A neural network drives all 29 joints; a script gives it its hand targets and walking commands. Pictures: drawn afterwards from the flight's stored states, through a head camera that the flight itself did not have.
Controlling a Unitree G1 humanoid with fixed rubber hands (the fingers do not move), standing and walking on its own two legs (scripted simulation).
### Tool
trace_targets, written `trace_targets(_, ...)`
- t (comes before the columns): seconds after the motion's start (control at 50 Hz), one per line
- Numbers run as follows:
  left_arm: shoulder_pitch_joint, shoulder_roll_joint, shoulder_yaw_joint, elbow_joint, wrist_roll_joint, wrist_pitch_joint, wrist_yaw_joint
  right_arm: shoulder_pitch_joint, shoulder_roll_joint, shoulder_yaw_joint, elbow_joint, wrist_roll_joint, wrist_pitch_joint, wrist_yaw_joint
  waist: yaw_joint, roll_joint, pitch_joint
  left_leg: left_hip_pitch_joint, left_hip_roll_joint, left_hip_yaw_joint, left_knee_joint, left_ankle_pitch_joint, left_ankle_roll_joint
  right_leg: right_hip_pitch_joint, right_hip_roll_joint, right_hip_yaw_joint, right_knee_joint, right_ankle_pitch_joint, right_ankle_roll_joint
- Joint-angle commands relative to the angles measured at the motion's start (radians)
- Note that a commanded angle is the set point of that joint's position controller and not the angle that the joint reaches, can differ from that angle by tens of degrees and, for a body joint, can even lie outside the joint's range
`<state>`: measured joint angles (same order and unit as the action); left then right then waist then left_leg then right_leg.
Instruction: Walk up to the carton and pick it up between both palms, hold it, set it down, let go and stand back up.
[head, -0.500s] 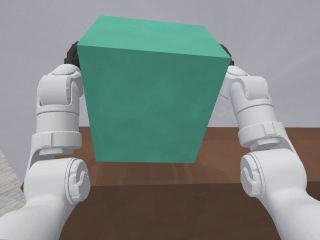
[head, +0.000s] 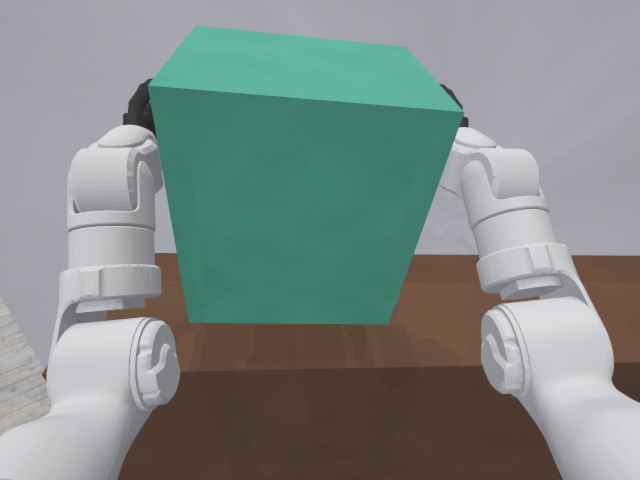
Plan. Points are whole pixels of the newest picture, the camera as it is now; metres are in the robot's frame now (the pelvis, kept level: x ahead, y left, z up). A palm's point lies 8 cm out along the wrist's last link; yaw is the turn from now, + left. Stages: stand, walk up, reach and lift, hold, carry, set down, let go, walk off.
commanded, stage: hold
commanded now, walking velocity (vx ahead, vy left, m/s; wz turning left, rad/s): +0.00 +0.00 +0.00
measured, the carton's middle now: (298, 184) +0.38 +0.01 +0.25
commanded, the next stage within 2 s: none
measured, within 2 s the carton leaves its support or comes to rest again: neither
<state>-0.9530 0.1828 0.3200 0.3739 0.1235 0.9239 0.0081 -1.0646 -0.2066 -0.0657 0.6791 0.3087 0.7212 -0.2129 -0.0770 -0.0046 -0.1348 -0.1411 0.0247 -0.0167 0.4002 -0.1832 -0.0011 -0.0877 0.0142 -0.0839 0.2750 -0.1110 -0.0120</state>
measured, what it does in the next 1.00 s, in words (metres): stands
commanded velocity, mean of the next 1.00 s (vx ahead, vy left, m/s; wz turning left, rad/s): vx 0.00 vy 0.00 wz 0.00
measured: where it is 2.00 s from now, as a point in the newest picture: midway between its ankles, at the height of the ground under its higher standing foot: outside the picture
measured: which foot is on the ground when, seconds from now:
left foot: down 0.00-1.00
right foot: down 0.00-1.00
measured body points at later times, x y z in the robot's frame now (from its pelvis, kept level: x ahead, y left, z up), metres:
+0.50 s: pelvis +0.00 +0.00 +0.00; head -0.08 +0.02 +0.44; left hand +0.40 +0.18 +0.30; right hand +0.39 -0.17 +0.30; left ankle +0.03 +0.12 -0.75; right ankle +0.03 -0.11 -0.75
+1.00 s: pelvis +0.00 +0.00 +0.00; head -0.09 +0.02 +0.44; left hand +0.38 +0.18 +0.30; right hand +0.38 -0.16 +0.31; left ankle +0.03 +0.12 -0.75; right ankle +0.03 -0.11 -0.75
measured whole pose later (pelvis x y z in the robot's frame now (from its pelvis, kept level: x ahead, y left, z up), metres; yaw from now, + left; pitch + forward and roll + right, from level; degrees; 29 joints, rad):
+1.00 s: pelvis +0.00 +0.00 +0.00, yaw +0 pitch -5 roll -2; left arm -0.95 0.18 0.32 0.37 0.12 0.92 0.01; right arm -1.06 -0.21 -0.06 0.68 0.31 0.72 -0.21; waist -0.08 0.00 -0.13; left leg -0.14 0.02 -0.02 0.40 -0.18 0.00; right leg -0.09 0.01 -0.08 0.28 -0.11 -0.01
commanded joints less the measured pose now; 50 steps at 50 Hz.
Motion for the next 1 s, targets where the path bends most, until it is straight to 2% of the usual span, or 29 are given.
trace_targets(0.0,-0.845,-0.593,-0.376,-0.126,-0.196,-0.087,-0.170,-0.891,0.571,0.243,-0.253,0.223,-0.050,0.161,-0.008,0.110,-0.418,-0.093,-0.036,-0.047,-0.112,0.080,-0.040,0.237,0.042,0.136,0.013,0.120,0.003)
trace_targets(0.1,-0.874,-0.593,-0.349,-0.043,-0.177,-0.101,-0.172,-0.914,0.583,0.209,-0.191,0.185,-0.066,0.178,-0.001,0.105,-0.362,-0.174,-0.019,-0.052,-0.158,-0.057,-0.014,0.240,0.039,0.134,0.019,0.046,0.008)
trace_targets(0.2,-0.903,-0.606,-0.352,-0.034,-0.179,-0.123,-0.167,-0.937,0.602,0.207,-0.188,0.178,-0.086,0.188,0.004,0.108,-0.379,-0.197,-0.012,-0.058,-0.173,-0.094,-0.005,0.252,0.042,0.132,0.032,0.037,0.011)
trace_targets(0.3,-0.903,-0.621,-0.380,-0.082,-0.208,-0.137,-0.150,-0.949,0.627,0.243,-0.245,0.202,-0.100,0.184,0.010,0.091,-0.443,-0.137,-0.028,-0.054,-0.129,0.016,-0.014,0.240,0.043,0.133,0.026,0.095,0.010)
trace_targets(0.42,-0.850,-0.602,-0.375,-0.118,-0.201,-0.119,-0.151,-0.906,0.621,0.282,-0.272,0.230,-0.085,0.166,0.017,0.079,-0.457,-0.072,-0.045,-0.044,-0.093,0.124,-0.023,0.243,0.043,0.136,0.017,0.154,0.011)
trace_targets(0.54,-0.819,-0.596,-0.406,-0.220,-0.222,-0.107,-0.147,-0.873,0.614,0.327,-0.354,0.281,-0.066,0.144,0.007,0.090,-0.532,-0.016,-0.057,-0.043,-0.052,0.266,-0.044,0.295,0.049,0.136,0.034,0.303,0.018)
trace_targets(0.64,-0.786,-0.585,-0.416,-0.264,-0.230,-0.088,-0.150,-0.853,0.592,0.339,-0.406,0.306,-0.049,0.130,-0.003,0.097,-0.552,-0.001,-0.064,-0.043,-0.038,0.312,-0.057,0.319,0.051,0.136,0.044,0.369,0.025)
trace_targets(0.76,-0.767,-0.569,-0.381,-0.202,-0.197,-0.067,-0.173,-0.827,0.557,0.294,-0.323,0.268,-0.028,0.133,-0.010,0.100,-0.455,-0.033,-0.054,-0.040,-0.074,0.221,-0.057,0.288,0.044,0.138,0.028,0.267,0.018)
trace_targets(0.88,-0.824,-0.591,-0.395,-0.191,-0.211,-0.082,-0.171,-0.872,0.572,0.269,-0.305,0.250,-0.042,0.149,-0.012,0.112,-0.465,-0.051,-0.043,-0.046,-0.087,0.174,-0.053,0.258,0.044,0.138,0.022,0.203,0.007)
trace_targets(0.98,-0.854,-0.596,-0.372,-0.107,-0.196,-0.090,-0.171,-0.898,0.571,0.231,-0.237,0.213,-0.055,0.167,-0.009,0.110,-0.405,-0.111,-0.031,-0.048,-0.124,0.046,-0.035,0.233,0.041,0.136,0.013,0.097,0.003)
